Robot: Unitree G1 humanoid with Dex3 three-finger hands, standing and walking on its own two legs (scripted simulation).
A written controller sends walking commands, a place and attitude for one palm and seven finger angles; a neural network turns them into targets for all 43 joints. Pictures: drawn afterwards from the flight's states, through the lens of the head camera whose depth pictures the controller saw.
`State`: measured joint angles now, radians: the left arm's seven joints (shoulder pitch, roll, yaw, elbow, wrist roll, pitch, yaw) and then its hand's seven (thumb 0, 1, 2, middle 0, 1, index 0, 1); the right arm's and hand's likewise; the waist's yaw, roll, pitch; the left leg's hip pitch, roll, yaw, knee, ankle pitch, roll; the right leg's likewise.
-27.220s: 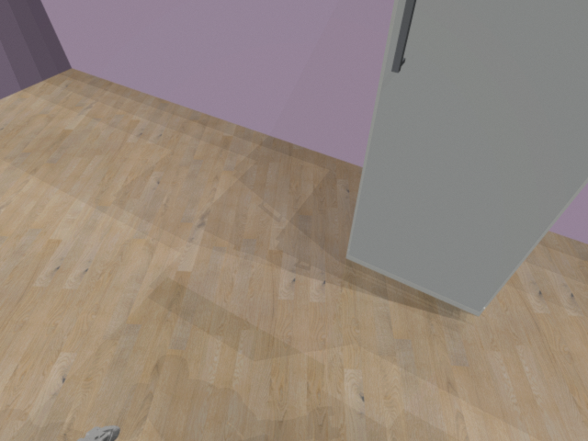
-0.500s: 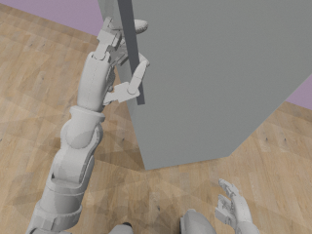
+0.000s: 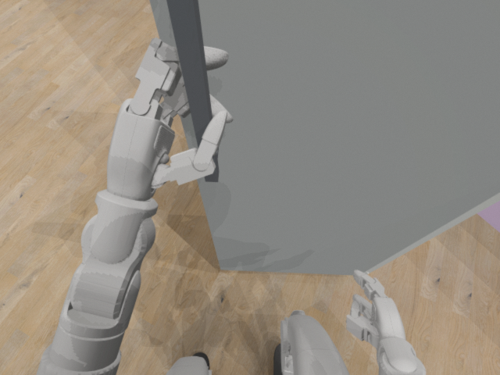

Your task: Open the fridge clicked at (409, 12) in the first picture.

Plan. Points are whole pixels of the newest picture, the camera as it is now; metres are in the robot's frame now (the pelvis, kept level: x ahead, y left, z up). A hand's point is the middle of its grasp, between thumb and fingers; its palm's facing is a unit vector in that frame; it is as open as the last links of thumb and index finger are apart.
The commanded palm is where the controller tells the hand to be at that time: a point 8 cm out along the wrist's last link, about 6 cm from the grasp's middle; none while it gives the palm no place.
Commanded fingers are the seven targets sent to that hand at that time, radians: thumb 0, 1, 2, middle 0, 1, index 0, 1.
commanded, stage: walk backward, drawing the door open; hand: left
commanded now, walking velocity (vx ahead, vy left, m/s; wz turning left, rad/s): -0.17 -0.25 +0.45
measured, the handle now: (202, 86) +0.37 +0.07 +0.24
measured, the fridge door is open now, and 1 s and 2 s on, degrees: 50 57 56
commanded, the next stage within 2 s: stop walking and hold the door back in 0.14 s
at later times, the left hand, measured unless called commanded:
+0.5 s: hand (239, 209) +0.26 +0.03 +0.21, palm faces +0.38 -0.92 -0.12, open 6.0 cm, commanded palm +0.25 +0.07 +0.20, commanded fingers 0.00 0.90 0.90 -0.45 -1.40 -0.45 -1.40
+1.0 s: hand (236, 179) +0.28 +0.03 +0.22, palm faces +0.35 -0.92 -0.17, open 5.5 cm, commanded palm +0.25 +0.08 +0.20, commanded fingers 0.00 0.90 0.90 -0.45 -1.40 -0.45 -1.40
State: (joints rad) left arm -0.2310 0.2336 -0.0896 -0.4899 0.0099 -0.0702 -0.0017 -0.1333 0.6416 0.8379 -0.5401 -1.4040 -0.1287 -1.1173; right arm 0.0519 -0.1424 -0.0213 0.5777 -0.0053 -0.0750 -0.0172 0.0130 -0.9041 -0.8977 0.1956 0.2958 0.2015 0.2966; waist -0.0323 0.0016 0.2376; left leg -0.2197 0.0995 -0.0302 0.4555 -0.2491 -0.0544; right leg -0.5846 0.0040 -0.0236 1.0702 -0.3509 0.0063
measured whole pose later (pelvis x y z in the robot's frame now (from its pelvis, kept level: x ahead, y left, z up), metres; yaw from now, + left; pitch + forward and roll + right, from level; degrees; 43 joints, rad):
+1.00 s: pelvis -0.13 -0.21 -0.02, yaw +13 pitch -2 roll -1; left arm -0.95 0.29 0.08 0.80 -0.06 -0.12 0.07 -0.03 0.72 0.84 -0.47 -1.41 -0.38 -1.40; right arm 0.26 -0.21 0.04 0.76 0.04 -0.04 -0.09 -0.01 -0.92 -0.90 0.20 0.30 0.21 0.30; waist 0.02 0.04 0.06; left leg -0.32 0.04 0.03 0.71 -0.36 0.01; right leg -0.25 -0.02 -0.06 0.56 -0.26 0.00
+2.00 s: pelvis -0.13 -0.18 -0.01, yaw +11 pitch +0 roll +0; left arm -0.82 0.28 0.18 0.77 -0.06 -0.12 -0.03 -0.04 0.48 0.69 -0.48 -1.40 -0.35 -1.35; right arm 0.23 -0.24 0.01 0.67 0.02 -0.16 -0.03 0.01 -0.90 -0.90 0.20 0.30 0.21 0.30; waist -0.06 0.00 -0.04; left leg -0.33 0.04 0.09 0.51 -0.18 0.00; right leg -0.28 -0.03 -0.02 0.56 -0.28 0.01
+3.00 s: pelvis -0.09 -0.17 -0.01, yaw +11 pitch +2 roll +0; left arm -0.46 0.35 0.26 0.33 -0.20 -0.13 -0.24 -0.02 -0.55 0.20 -0.26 -1.16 -0.25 -1.15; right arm 0.22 -0.25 0.03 0.65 0.05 -0.10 -0.07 0.01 -0.90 -0.90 0.20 0.30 0.20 0.30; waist 0.02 0.02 -0.06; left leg -0.32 0.02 0.03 0.56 -0.28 0.00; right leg -0.24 -0.02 -0.02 0.54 -0.34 0.01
